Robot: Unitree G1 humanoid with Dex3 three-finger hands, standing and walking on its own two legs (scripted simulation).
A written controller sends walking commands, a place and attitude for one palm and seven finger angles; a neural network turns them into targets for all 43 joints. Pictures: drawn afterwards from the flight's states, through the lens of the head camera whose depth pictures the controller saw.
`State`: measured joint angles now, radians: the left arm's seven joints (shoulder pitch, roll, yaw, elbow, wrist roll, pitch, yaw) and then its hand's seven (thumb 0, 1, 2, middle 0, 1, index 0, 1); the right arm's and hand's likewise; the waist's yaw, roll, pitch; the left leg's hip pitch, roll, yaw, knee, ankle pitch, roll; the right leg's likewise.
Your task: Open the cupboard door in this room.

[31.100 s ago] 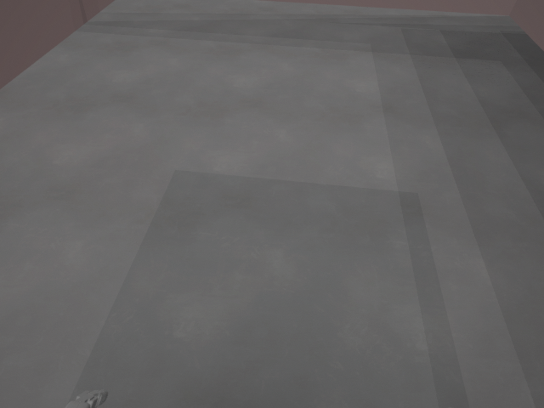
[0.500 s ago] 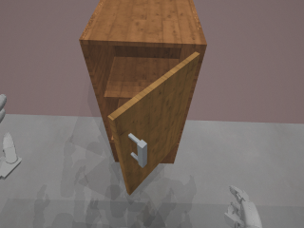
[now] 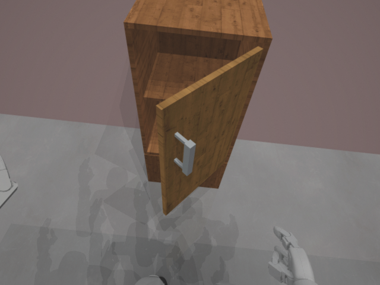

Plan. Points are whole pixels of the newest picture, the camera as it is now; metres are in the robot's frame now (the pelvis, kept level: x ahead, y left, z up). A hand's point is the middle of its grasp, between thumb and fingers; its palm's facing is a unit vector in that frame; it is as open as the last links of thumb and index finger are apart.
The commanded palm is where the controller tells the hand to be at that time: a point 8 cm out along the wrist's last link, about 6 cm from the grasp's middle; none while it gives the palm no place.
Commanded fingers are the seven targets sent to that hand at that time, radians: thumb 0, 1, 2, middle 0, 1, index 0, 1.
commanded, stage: stop stepping back and stand still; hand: left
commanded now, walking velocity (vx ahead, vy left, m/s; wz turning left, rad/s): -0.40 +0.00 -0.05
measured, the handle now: (183, 154) +0.43 +0.05 -0.03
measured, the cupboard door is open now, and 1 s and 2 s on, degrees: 50 50 50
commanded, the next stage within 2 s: let the arm hang, fingers relaxed in 0.80 s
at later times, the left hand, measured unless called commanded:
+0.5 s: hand (36, 244) +0.14 +0.21 +0.17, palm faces +0.31 -0.83 -0.47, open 7.4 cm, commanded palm +0.08 +0.26 +0.18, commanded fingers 0.00 0.90 0.90 -0.20 -0.30 -0.20 -0.30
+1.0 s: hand (70, 269) +0.14 +0.21 +0.05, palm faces +0.21 -0.86 -0.47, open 7.4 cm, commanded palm none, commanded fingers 0.00 0.90 0.90 -0.20 -0.30 -0.20 -0.30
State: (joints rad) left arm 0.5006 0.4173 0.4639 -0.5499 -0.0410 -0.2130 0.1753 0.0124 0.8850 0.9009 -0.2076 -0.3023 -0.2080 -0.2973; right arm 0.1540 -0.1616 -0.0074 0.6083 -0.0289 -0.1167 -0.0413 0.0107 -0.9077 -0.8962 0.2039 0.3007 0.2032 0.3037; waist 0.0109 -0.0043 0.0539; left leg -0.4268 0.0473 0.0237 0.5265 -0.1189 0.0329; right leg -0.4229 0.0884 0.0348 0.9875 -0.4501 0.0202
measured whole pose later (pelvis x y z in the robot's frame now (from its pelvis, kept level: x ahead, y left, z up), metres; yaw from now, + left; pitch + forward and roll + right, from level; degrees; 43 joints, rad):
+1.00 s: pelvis -0.10 -0.04 -0.01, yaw -3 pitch +0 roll +0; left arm 0.34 0.33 0.22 0.02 0.03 -0.07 0.06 0.00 0.90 0.90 -0.20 -0.30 -0.20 -0.30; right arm 0.22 -0.18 0.01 0.77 -0.02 -0.08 0.00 0.01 -0.91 -0.90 0.20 0.30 0.20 0.30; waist 0.01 0.05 -0.04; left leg -0.39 -0.01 0.02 0.61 -0.22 0.01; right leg -0.24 0.03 -0.05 0.61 -0.37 -0.05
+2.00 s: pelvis -0.09 -0.05 +0.01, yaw -3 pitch -2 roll +0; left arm 0.33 0.07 0.01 1.15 0.01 -0.01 0.05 0.00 0.90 0.90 -0.20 -0.30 -0.20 -0.29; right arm 0.33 -0.09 0.00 1.16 -0.02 0.01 -0.04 0.00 -0.91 -0.90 0.20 0.30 0.20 0.30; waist -0.01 0.01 0.05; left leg -0.21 0.02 0.04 0.43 -0.18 0.00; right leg -0.08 0.05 -0.06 0.41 -0.29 -0.07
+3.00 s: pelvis -0.08 -0.05 +0.00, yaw -7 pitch -1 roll +0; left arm 0.32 0.12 0.06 1.11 0.02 0.03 0.03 0.00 0.90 0.90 -0.20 -0.30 -0.20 -0.29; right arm 0.26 -0.14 -0.04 1.10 -0.02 0.04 -0.05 0.00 -0.92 -0.90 0.20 0.30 0.20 0.30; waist 0.00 0.01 0.07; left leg -0.24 0.07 0.11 0.55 -0.27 -0.02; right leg -0.13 0.09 0.00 0.49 -0.33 -0.08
